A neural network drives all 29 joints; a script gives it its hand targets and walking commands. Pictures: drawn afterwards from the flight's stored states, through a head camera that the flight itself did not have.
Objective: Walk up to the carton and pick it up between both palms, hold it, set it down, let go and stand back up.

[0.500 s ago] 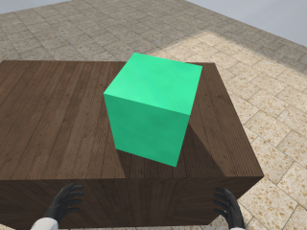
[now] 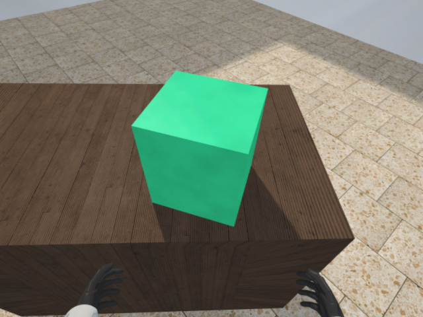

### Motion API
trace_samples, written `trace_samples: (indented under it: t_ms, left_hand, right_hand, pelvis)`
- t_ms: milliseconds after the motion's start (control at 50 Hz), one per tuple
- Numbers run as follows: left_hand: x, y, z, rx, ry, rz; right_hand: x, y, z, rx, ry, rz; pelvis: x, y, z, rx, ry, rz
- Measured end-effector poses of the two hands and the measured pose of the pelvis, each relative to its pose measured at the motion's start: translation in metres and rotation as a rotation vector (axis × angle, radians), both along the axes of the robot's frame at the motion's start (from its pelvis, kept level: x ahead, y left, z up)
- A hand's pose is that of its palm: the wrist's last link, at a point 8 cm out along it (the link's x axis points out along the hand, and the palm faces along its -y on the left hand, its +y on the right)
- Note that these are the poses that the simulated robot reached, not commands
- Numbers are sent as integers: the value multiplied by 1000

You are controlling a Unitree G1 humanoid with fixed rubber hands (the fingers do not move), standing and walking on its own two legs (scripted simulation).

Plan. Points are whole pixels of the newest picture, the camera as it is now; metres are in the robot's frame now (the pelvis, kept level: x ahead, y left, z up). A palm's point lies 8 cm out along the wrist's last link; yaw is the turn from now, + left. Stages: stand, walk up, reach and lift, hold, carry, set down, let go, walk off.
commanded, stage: set down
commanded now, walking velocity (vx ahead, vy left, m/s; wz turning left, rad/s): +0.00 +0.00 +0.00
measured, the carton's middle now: (205, 150) +0.46 +0.02 +0.05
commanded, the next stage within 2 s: let go in 0.04 s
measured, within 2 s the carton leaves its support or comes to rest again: neither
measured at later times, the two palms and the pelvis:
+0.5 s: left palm (84, 310) +0.16 +0.24 -0.08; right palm out of the picture +0.15 -0.22 -0.08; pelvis +0.00 +0.01 +0.00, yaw -1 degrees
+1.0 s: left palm out of the picture +0.08 +0.29 -0.10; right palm out of the picture +0.09 -0.23 -0.11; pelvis -0.01 +0.03 -0.01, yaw +1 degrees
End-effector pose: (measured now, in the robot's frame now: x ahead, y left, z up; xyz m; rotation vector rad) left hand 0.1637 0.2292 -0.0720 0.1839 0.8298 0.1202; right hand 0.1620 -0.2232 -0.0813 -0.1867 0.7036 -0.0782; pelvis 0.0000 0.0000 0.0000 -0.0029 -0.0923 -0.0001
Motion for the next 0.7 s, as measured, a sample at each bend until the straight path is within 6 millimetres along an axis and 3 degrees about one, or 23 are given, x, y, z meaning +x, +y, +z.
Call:
trace_samples:
  t_ms: [220, 540, 700]
  left_hand:
    - [-2, -3, -3, -4, -3, -3]
    - [-6, 10, -4, 2, -5, -13]
    - [-33, 46, -8, 74, -15, 5]
  right_hand:
    - [-5, -5, 1, -10, 0, 1]
    - [-8, 7, 2, -6, -8, -10]
    - [-35, -11, -16, -47, 148, -49]
  pelvis:
    - [-1, -1, 0, 0, 6, -3]
    - [-2, 11, -2, -4, 6, -14]
    - [1, 19, -6, -2, 55, 6]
